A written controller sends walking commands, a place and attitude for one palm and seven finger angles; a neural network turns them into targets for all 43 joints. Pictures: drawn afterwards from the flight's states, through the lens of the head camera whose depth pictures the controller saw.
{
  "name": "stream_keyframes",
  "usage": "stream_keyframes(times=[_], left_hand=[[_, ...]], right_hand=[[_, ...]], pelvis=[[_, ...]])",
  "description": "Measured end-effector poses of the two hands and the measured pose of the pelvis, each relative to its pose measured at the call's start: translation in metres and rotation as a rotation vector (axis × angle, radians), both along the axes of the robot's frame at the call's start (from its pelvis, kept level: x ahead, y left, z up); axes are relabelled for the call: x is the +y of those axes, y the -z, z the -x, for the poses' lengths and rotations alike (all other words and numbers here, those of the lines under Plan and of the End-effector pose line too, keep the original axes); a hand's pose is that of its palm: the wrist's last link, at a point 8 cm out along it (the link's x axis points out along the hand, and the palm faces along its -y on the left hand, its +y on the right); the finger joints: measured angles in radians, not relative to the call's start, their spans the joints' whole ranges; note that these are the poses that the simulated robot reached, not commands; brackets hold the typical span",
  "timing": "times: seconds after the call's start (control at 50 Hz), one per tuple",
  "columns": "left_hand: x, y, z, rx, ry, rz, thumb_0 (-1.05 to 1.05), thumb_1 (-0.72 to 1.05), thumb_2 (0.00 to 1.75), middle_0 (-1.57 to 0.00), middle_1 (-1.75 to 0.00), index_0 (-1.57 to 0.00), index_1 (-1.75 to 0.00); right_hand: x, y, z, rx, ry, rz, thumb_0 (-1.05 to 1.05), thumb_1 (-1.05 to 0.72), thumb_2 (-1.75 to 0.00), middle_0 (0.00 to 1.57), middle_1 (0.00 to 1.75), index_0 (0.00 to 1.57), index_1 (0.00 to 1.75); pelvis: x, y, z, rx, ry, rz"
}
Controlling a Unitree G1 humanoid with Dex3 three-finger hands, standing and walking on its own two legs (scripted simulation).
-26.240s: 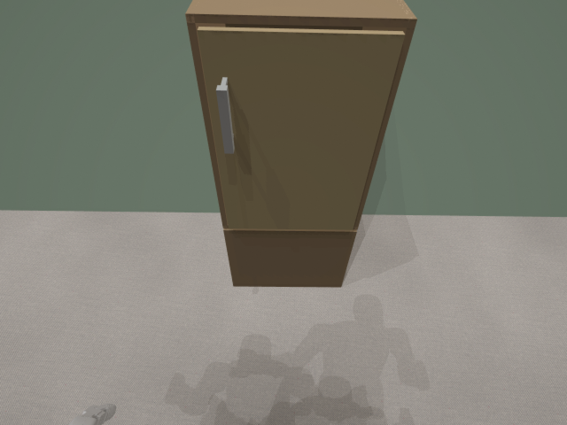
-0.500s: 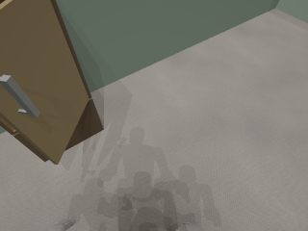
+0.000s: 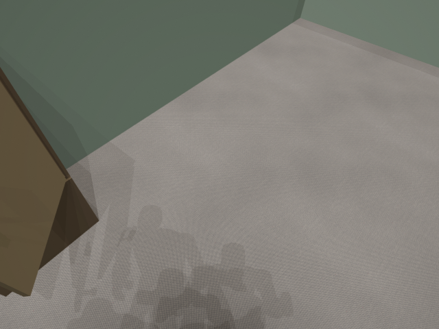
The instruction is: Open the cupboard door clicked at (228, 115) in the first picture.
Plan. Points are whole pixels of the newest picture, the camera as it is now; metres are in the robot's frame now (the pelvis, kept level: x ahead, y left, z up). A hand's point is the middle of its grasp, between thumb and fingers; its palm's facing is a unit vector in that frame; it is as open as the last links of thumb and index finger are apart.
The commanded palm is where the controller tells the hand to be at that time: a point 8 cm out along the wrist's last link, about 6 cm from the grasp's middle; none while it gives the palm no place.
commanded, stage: walk to a spot facing it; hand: left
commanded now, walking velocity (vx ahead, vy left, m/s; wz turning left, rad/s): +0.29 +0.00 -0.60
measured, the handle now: out of the picture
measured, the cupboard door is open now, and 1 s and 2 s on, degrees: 45 45 45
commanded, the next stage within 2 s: turn to face it in 1.44 s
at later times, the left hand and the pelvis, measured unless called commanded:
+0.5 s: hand (205, 235) +0.35 +0.05 -0.16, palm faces -0.35 -0.92 -0.20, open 7.3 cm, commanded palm none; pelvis +0.15 -0.07 -0.02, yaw -18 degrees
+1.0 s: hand (206, 232) +0.37 +0.05 -0.18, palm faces -0.30 -0.94 -0.15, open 7.3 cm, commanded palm none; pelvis +0.38 -0.13 -0.01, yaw -25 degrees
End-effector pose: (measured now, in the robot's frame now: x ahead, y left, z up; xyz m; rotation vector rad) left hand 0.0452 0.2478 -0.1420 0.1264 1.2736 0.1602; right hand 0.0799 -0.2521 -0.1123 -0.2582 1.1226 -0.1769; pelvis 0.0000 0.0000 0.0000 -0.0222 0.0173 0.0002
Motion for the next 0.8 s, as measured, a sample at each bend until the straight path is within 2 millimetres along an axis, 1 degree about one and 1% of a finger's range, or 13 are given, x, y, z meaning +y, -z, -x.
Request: stream_keyframes(times=[0.06,0.12,0.22,0.28,0.34,0.4,0.44,0.48,0.52,0.6,0.66,0.72,0.8], left_hand=[[0.007,-0.006,-0.023,0.003,0.049,0.015,0.01,0.91,0.9,-0.2,-0.3,-0.2,-0.3],[0.008,-0.012,-0.053,-0.017,0.096,0.023,0.01,0.91,0.9,-0.19,-0.3,-0.2,-0.3],[-0.008,-0.013,-0.114,-0.035,0.195,0.03,0.01,0.91,0.9,-0.19,-0.3,-0.2,-0.3],[-0.031,-0.012,-0.157,-0.043,0.273,0.039,0.01,0.91,0.9,-0.19,-0.3,-0.19,-0.3],[-0.064,-0.01,-0.207,-0.066,0.359,0.045,0.01,0.91,0.9,-0.19,-0.3,-0.19,-0.3],[-0.103,-0.009,-0.261,-0.119,0.437,0.045,0.01,0.91,0.9,-0.19,-0.3,-0.19,-0.3],[-0.126,-0.006,-0.293,-0.183,0.465,0.04,0.01,0.91,0.9,-0.19,-0.3,-0.2,-0.3],[-0.143,-0.006,-0.312,-0.231,0.464,0.03,0.0,0.91,0.9,-0.19,-0.3,-0.2,-0.3],[-0.151,-0.009,-0.318,-0.222,0.454,0.018,0.0,0.91,0.9,-0.19,-0.3,-0.2,-0.3],[-0.159,-0.017,-0.313,-0.131,0.451,-0.005,0.0,0.91,0.9,-0.19,-0.3,-0.2,-0.3],[-0.155,-0.023,-0.313,-0.081,0.423,-0.032,-0.01,0.94,0.9,-0.2,-0.3,-0.2,-0.3],[-0.151,-0.025,-0.312,-0.028,0.405,-0.044,-0.01,0.94,0.9,-0.2,-0.3,-0.2,-0.3],[-0.149,-0.022,-0.31,0.052,0.366,-0.043,0.0,0.93,0.9,-0.2,-0.3,-0.2,-0.3]], right_hand=[[0.007,-0.009,0.022,0.042,0.046,0.006,0.0,-0.9,-0.9,0.2,0.29,0.2,0.3],[0.011,-0.014,0.046,0.113,0.105,0.005,0.0,-0.9,-0.9,0.2,0.3,0.2,0.3],[0.019,-0.011,0.086,0.23,0.229,-0.024,0.0,-0.9,-0.9,0.2,0.29,0.2,0.3],[0.025,-0.006,0.107,0.304,0.307,-0.057,0.0,-0.9,-0.9,0.2,0.29,0.2,0.3],[0.03,0.001,0.124,0.379,0.382,-0.099,0.0,-0.9,-0.9,0.2,0.29,0.2,0.3],[0.032,0.011,0.134,0.456,0.444,-0.15,0.0,-0.9,-0.9,0.2,0.29,0.2,0.3],[0.027,0.021,0.132,0.501,0.473,-0.188,0.0,-0.9,-0.9,0.2,0.29,0.2,0.3],[0.015,0.03,0.118,0.511,0.497,-0.21,0.0,-0.9,-0.9,0.2,0.29,0.2,0.3],[-0.003,0.032,0.088,0.461,0.507,-0.206,0.01,-0.9,-0.9,0.2,0.29,0.2,0.3],[-0.049,0.025,0.002,0.27,0.487,-0.167,0.01,-0.91,-0.9,0.2,0.29,0.2,0.3],[-0.079,0.017,-0.063,0.135,0.457,-0.141,0.01,-0.91,-0.9,0.2,0.29,0.2,0.3],[-0.102,0.01,-0.121,0.043,0.426,-0.124,0.0,-0.91,-0.9,0.2,0.29,0.2,0.3],[-0.122,0.005,-0.19,-0.028,0.385,-0.112,0.0,-0.91,-0.9,0.2,0.29,0.2,0.3]], pelvis=[[0.004,-0.009,-0.012,-0.003,0.043,0.009],[0.006,-0.016,-0.026,0.001,0.085,0.015],[0.001,-0.016,-0.052,0.004,0.161,0.007],[-0.007,-0.013,-0.07,0.003,0.205,-0.002],[-0.019,-0.007,-0.09,0.002,0.242,-0.013],[-0.037,0.003,-0.114,0.003,0.273,-0.018],[-0.054,0.013,-0.131,-0.003,0.287,-0.028],[-0.068,0.018,-0.143,-0.017,0.311,-0.034],[-0.079,0.013,-0.155,-0.031,0.318,-0.032],[-0.096,-0.004,-0.182,-0.026,0.346,-0.036],[-0.107,-0.011,-0.203,-0.014,0.366,-0.039],[-0.115,-0.014,-0.229,-0.006,0.381,-0.036],[-0.123,-0.014,-0.267,-0.003,0.393,-0.026]])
